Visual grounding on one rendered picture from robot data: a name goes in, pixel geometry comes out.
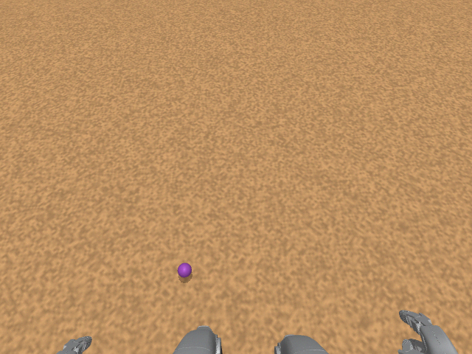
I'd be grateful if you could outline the ball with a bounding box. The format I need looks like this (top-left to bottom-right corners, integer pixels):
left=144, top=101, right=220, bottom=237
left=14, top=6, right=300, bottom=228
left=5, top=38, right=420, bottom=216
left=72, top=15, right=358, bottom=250
left=178, top=263, right=192, bottom=277

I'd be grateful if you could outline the right robot hand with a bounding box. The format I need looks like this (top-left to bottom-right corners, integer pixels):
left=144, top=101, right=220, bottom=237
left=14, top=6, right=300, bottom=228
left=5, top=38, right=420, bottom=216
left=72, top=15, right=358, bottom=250
left=398, top=310, right=458, bottom=354

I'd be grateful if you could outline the left robot hand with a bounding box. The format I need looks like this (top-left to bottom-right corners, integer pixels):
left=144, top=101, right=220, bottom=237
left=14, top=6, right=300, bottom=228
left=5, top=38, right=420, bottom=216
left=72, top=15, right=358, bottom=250
left=56, top=336, right=92, bottom=354

